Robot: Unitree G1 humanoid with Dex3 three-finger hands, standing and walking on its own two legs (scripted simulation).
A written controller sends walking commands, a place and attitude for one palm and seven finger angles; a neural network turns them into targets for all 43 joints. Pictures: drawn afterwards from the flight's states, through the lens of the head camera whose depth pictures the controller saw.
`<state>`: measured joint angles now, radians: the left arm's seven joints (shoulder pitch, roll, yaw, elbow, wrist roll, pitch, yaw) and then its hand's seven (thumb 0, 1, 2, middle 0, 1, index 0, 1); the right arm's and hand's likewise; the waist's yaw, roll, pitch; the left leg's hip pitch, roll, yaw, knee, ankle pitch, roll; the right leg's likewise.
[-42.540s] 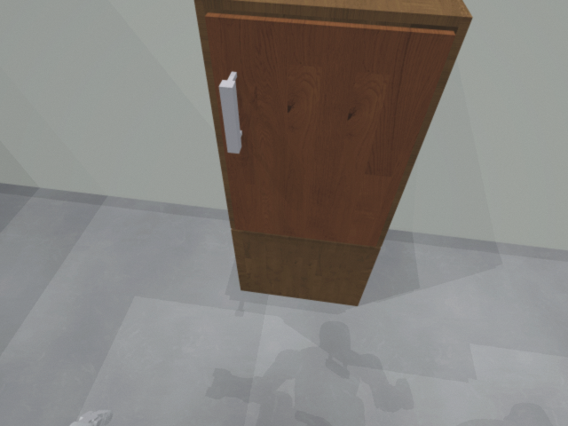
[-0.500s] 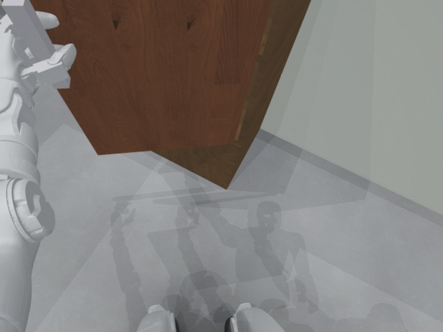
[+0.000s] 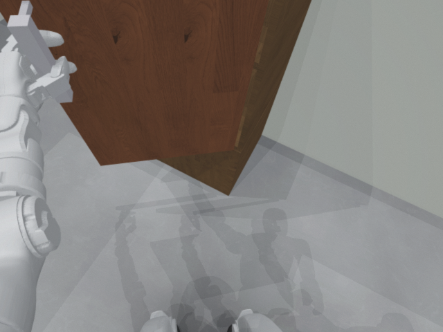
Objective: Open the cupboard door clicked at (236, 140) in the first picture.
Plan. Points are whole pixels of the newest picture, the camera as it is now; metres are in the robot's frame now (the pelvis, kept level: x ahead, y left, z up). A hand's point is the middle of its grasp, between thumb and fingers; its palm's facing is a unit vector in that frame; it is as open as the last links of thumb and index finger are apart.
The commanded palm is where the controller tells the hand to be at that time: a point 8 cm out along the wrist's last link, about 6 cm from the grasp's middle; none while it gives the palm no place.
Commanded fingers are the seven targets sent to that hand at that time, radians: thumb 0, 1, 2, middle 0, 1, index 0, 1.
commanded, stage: pull the door open along its arc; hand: left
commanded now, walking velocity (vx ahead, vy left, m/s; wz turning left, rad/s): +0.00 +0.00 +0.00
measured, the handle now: (47, 55) +0.58 +0.23 +0.12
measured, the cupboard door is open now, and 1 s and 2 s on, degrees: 38 76 77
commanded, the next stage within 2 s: open thumb and fingers to let go in 0.74 s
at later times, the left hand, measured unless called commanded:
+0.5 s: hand (102, 159) +0.37 +0.13 +0.12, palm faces +0.33 -0.94 +0.06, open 6.1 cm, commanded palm +0.30 +0.21 +0.12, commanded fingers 0.00 0.90 0.90 -0.40 -1.35 -0.40 -1.35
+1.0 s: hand (144, 186) +0.32 +0.08 +0.12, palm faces +0.46 -0.89 -0.01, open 6.3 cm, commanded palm +0.28 +0.12 +0.12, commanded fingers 0.00 0.27 0.63 -0.35 -1.28 -0.35 -1.28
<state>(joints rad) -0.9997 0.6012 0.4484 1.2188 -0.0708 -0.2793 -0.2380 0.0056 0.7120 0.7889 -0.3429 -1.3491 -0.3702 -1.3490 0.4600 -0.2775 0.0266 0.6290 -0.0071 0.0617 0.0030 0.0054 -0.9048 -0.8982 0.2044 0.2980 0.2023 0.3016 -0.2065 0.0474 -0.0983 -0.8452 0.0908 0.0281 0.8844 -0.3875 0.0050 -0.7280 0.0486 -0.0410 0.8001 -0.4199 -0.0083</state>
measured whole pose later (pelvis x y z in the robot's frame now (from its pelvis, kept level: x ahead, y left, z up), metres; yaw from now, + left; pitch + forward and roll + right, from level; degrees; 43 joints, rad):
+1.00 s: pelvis +0.00 -0.05 +0.03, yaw +5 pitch +3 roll +1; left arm -0.13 -0.07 -0.07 0.21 0.00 -0.06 0.51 -0.01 0.61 0.76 -0.36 -1.33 -0.37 -1.34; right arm 0.19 -0.21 0.00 0.66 -0.05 0.08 -0.03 0.01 -0.91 -0.90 0.20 0.30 0.20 0.30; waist -0.01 0.05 -0.06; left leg -0.41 0.04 -0.01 0.66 -0.30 -0.04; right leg -0.32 0.01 -0.09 0.69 -0.42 -0.06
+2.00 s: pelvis -0.03 -0.01 +0.02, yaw +4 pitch +1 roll -1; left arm -0.15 0.10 -0.13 0.27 -0.15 -0.15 0.00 -0.02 -0.50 0.30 -0.23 -0.40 -0.20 -0.40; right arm 0.22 -0.21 0.04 0.61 0.02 0.02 -0.04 0.01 -0.90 -0.90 0.20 0.30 0.20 0.30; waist 0.00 0.05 -0.04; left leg -0.43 0.03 0.02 0.70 -0.29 0.00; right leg -0.34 -0.01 -0.06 0.69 -0.38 -0.01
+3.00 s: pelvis -0.01 -0.03 +0.02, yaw +4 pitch +3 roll +0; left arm 0.31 0.21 0.13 -0.08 -0.29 -0.20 -0.25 -0.02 -0.50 0.30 -0.15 -0.30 -0.15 -0.30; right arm 0.22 -0.25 0.03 0.54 0.04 -0.12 -0.06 0.02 -0.90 -0.90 0.20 0.30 0.20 0.30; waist 0.02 0.06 -0.06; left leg -0.46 0.04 -0.01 0.74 -0.34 -0.03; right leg -0.35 0.01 -0.08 0.73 -0.43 -0.03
